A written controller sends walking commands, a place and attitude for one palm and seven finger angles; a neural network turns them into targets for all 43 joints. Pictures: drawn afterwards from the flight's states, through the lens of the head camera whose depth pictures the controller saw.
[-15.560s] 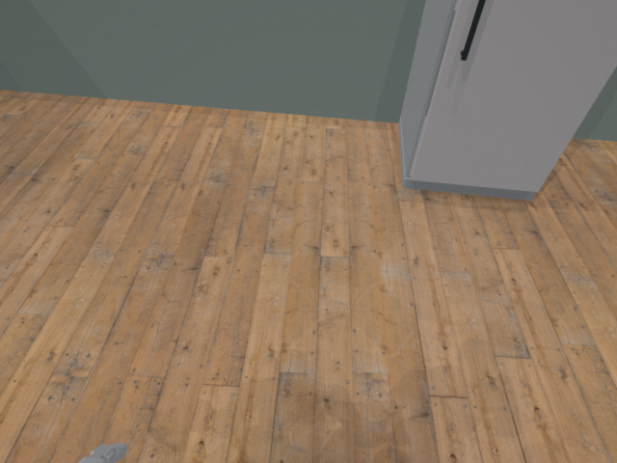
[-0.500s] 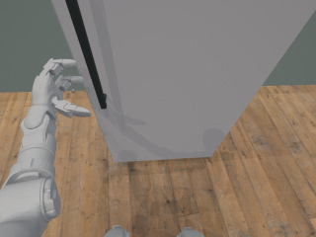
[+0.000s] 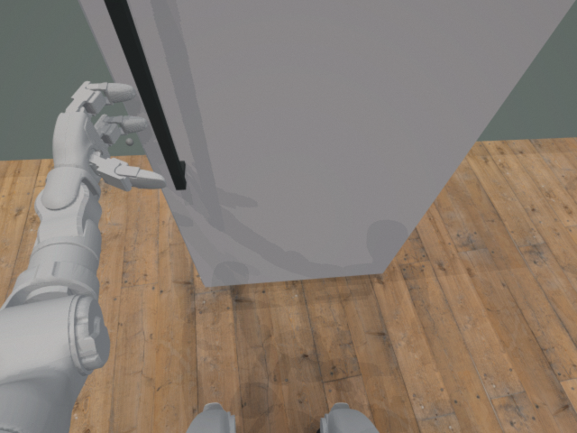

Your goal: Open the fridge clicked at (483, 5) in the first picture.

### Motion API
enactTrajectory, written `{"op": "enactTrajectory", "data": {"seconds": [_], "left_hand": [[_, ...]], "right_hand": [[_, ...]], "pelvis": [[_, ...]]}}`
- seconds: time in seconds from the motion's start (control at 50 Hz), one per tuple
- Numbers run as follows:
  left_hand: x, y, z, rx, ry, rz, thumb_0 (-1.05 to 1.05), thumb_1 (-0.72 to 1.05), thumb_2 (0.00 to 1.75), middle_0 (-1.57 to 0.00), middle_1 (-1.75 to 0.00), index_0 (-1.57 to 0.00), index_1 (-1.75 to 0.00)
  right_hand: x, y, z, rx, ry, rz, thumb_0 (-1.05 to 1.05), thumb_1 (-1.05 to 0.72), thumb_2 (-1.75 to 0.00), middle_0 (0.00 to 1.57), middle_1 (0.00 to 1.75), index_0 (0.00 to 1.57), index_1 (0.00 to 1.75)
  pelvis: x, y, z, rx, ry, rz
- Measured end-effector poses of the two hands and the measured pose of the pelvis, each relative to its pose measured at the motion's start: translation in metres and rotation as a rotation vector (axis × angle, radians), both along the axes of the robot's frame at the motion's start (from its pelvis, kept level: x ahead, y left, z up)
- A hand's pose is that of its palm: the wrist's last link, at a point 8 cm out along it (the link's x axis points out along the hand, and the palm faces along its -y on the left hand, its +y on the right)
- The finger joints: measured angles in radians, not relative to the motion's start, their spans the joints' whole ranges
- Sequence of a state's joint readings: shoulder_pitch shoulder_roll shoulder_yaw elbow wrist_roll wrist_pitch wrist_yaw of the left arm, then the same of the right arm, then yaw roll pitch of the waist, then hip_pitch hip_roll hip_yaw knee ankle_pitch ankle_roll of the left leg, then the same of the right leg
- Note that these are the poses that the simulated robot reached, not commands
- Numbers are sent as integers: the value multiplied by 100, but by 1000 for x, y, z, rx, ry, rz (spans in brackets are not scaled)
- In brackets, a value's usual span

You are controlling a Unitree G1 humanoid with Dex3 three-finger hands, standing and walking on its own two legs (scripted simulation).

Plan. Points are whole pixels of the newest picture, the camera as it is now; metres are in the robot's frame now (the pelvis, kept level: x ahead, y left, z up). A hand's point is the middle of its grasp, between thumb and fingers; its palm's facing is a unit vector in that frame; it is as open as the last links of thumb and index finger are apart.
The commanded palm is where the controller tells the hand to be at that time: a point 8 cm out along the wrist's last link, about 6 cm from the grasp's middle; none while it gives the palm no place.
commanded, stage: slide the fingers in behind the handle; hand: left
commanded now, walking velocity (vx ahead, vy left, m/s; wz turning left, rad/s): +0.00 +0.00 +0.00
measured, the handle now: (140, 55) +0.53 +0.16 +0.20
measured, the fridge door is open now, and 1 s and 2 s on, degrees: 0 0 0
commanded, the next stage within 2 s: grip the handle and tug to test in 1.90 s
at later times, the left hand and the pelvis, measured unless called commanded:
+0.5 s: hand (140, 152) +0.46 +0.18 +0.11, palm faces +0.06 -1.00 +0.00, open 13.9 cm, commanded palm +0.44 +0.23 +0.11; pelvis +0.00 +0.00 +0.00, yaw -1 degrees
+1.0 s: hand (160, 146) +0.48 +0.16 +0.10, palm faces +0.05 -1.00 -0.01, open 14.0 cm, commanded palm +0.45 +0.21 +0.11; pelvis +0.01 -0.01 +0.00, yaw +0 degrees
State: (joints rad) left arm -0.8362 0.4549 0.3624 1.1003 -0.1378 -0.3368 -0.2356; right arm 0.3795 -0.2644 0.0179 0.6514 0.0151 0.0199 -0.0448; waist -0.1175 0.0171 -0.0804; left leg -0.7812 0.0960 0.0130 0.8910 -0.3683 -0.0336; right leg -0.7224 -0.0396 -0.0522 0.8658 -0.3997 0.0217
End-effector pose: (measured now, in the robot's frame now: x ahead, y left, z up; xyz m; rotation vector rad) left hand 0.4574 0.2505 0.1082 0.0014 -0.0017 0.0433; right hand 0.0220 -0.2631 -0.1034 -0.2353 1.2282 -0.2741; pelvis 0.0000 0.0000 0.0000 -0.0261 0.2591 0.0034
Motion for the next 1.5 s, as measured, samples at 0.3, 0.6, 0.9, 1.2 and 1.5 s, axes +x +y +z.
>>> {"op": "enactTrajectory", "data": {"seconds": [0.3,0.6,0.9,1.2,1.5], "left_hand": [[-4,-8,-4,3,-1,-11,-1,-50,30,-32,-123,-32,-122],[-21,-15,-1,10,-18,9,-1,-50,30,-30,-120,-30,-120],[-5,-42,-8,-6,-6,-2,-1,-50,30,-30,-120,-30,-120],[-9,-49,-3,-6,-12,-11,-1,-50,30,-30,-120,-30,-120],[-16,-55,-7,-2,-14,12,-1,-50,30,-27,-119,-26,-118]], "right_hand": [[-4,0,1,8,9,-12,0,-91,-90,20,30,20,30],[30,7,1,44,-91,18,0,-91,-90,20,30,20,30],[28,-2,1,23,-75,16,0,-91,-90,20,30,20,30],[19,1,-2,54,-32,-14,1,-91,-90,20,30,20,30],[44,1,2,52,-109,22,0,-91,-90,20,30,20,30]], "pelvis": [[2,0,0,-3,0,-2],[4,-2,4,4,-36,-2],[4,-5,2,9,-19,-2],[14,-6,6,11,-28,-7],[11,-6,6,13,-41,-5]]}}
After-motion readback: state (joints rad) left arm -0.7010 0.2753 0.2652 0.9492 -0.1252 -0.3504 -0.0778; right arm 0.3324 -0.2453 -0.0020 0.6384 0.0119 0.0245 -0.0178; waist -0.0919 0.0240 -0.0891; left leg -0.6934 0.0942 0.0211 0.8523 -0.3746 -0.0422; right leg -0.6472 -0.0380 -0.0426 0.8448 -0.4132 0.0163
